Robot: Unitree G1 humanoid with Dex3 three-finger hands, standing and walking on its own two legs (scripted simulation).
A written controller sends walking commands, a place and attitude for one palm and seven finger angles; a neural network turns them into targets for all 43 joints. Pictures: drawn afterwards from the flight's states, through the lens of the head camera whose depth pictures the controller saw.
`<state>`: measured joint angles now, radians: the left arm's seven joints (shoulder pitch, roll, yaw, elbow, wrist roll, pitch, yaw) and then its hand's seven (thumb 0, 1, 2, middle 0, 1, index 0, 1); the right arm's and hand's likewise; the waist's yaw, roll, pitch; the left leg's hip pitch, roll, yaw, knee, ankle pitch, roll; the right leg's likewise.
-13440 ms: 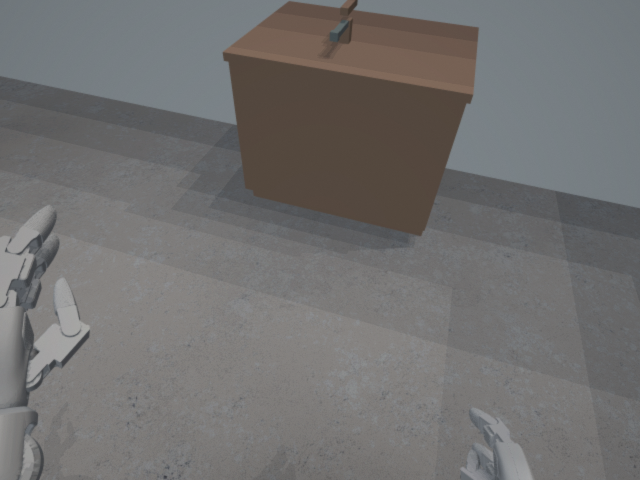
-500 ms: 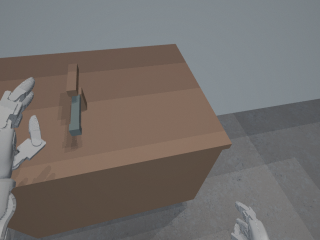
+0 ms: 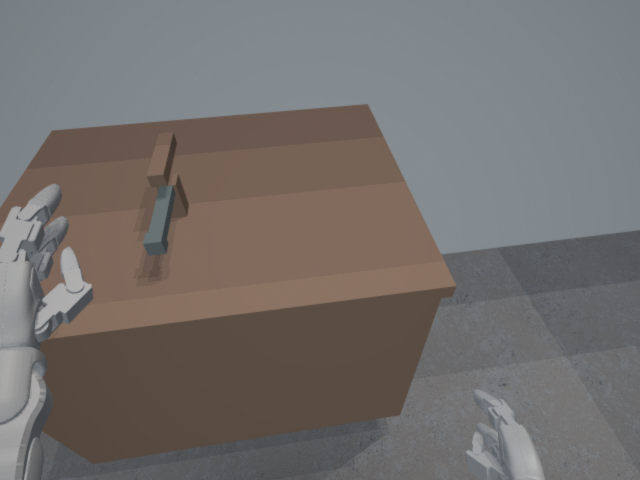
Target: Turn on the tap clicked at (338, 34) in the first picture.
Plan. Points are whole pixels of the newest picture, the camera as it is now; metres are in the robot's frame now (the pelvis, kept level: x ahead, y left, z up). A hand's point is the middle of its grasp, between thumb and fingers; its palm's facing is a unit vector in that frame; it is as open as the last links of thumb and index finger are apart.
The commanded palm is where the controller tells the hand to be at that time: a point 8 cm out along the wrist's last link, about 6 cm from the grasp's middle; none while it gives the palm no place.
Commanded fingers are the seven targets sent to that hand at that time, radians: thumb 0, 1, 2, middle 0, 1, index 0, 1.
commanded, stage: turn the palm inward beside the body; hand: left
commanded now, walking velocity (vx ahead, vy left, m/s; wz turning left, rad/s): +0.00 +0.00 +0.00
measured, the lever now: (156, 243) +0.43 +0.33 +0.03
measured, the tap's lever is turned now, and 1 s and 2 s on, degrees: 0 0 0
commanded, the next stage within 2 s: reach beside the lever's end, fingers flat in 1.66 s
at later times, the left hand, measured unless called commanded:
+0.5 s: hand (117, 302) +0.24 +0.25 +0.15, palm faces +0.39 -0.88 -0.25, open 7.4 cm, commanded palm +0.19 +0.29 +0.16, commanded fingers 0.00 0.90 0.90 -0.20 -0.30 -0.20 -0.30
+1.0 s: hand (106, 342) +0.20 +0.24 +0.14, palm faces +0.42 -0.89 -0.17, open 7.4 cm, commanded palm +0.15 +0.29 +0.15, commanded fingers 0.00 0.90 0.90 -0.20 -0.30 -0.20 -0.30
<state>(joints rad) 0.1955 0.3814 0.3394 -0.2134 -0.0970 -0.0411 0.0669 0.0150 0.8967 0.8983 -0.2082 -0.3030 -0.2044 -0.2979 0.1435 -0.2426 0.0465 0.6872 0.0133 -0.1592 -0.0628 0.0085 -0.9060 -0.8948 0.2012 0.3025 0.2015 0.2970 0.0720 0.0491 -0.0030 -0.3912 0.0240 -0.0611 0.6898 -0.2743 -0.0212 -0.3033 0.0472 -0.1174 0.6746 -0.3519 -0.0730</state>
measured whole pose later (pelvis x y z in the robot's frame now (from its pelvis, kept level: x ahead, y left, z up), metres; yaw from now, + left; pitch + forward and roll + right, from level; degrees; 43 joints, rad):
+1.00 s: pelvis +0.02 +0.01 +0.00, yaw +0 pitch +0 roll -1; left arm 0.53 0.25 0.22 -0.47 -0.21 -0.01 0.14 0.02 0.90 0.90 -0.21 -0.30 -0.20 -0.30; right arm 0.20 -0.24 0.07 0.64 0.03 -0.27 -0.08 0.01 -0.90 -0.89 0.20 0.30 0.20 0.30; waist 0.07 0.05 -0.06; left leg -0.41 0.00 -0.06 0.71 -0.31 -0.02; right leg -0.32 0.03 -0.11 0.69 -0.38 -0.06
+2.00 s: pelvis +0.03 +0.00 +0.00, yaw +1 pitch +1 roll +0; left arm 0.49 0.23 0.26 -0.36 -0.25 -0.01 0.13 0.02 0.90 0.90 -0.21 -0.30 -0.20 -0.30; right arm 0.21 -0.25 0.05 0.67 0.03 -0.29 -0.08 0.01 -0.91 -0.89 0.20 0.30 0.20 0.30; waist 0.07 0.06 -0.06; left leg -0.41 0.01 -0.07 0.71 -0.32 -0.03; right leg -0.32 0.03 -0.12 0.69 -0.40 -0.07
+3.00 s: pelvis +0.02 +0.03 -0.01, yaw -1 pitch +6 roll -2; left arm -0.01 0.28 0.37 0.28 -0.18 -0.22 0.12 0.02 0.90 0.90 -0.18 -0.22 -0.17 -0.21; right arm 0.22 -0.25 0.03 0.69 0.01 -0.18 -0.06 0.01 -0.91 -0.89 0.20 0.30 0.20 0.30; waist 0.00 0.03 -0.06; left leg -0.57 0.01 -0.03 0.79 -0.33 0.00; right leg -0.48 0.03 -0.09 0.75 -0.39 -0.04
